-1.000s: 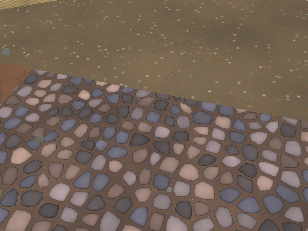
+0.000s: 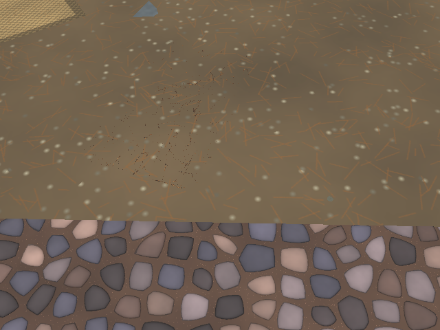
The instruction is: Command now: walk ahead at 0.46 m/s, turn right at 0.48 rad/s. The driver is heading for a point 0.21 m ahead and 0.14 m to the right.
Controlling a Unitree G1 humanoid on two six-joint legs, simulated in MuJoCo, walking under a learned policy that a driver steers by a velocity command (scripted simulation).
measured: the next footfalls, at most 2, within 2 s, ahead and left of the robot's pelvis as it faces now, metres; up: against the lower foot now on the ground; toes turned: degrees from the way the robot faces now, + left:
right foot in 0.08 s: +0.22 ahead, -0.11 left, +0.00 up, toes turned -5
left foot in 0.50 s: +0.30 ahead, +0.12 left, +0.00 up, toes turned -6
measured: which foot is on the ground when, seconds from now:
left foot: down 0.00-0.08, up 0.10-0.48, down 0.50-1.00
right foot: up 0.00-0.06, down 0.08-1.00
